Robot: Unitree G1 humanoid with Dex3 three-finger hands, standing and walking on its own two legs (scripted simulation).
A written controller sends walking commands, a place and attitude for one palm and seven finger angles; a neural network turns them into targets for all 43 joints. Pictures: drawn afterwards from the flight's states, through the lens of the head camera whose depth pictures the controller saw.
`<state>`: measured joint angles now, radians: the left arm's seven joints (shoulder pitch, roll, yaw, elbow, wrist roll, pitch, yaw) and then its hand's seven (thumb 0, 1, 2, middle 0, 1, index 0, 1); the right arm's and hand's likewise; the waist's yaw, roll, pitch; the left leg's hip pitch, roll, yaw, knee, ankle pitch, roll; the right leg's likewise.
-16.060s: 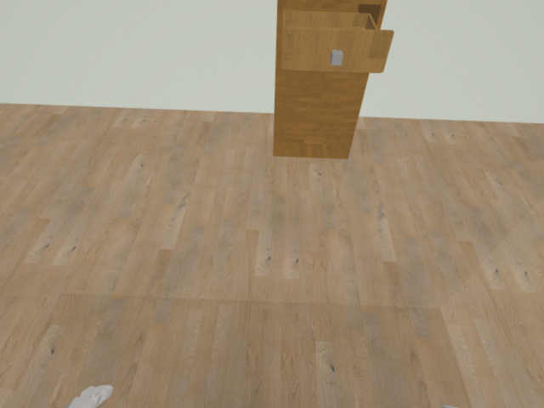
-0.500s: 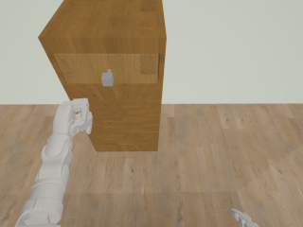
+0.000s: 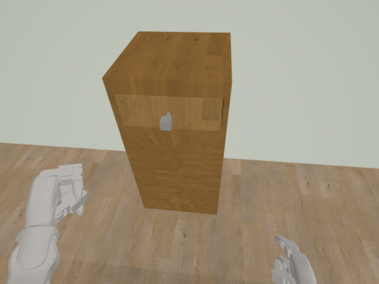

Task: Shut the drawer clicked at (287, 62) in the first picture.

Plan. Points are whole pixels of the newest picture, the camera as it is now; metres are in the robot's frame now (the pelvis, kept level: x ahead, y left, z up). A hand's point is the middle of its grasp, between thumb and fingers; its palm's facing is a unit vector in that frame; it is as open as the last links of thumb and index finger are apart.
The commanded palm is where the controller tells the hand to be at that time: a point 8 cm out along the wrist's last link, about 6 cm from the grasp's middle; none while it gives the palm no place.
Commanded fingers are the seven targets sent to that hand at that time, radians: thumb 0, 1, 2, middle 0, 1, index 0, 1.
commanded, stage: draw the hand back to the body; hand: left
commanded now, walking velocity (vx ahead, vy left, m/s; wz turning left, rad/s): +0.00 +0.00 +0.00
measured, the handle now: (167, 120) +0.66 +0.17 -0.04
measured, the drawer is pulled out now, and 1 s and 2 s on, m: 0.00 0.00 0.00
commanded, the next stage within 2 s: step back with the hand held close in 0.34 s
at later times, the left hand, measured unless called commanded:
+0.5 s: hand (55, 214) +0.17 +0.23 +0.16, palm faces +0.41 -0.83 -0.38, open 3.3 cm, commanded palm +0.12 +0.27 +0.17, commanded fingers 0.00 0.90 0.90 -1.40 -1.60 -1.40 -1.60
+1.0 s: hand (28, 234) +0.14 +0.25 +0.16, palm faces +0.34 -0.79 -0.51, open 3.2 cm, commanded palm +0.09 +0.29 +0.17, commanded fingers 0.00 0.90 0.90 -1.40 -1.60 -1.40 -1.60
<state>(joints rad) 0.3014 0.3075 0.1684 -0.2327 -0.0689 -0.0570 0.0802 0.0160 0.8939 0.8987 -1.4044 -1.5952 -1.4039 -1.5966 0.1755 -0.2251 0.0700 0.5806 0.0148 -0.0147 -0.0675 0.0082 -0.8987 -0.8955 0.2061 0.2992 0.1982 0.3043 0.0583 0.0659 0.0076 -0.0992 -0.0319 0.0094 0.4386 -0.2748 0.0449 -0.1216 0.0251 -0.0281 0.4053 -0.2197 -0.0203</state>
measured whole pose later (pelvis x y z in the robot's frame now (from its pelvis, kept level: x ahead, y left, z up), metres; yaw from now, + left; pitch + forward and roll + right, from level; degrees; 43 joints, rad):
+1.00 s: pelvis -0.05 +0.02 -0.01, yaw -1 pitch +0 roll +0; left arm 0.63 0.39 0.37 -0.53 -0.03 -0.22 0.12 0.01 0.89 0.90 -1.41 -1.59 -1.41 -1.60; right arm 0.18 -0.23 -0.01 0.55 0.01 0.00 -0.08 0.01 -0.90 -0.90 0.21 0.30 0.20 0.30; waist 0.01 0.03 0.01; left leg -0.28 -0.06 0.05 0.50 -0.22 0.07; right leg -0.32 0.00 0.00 0.49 -0.17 0.01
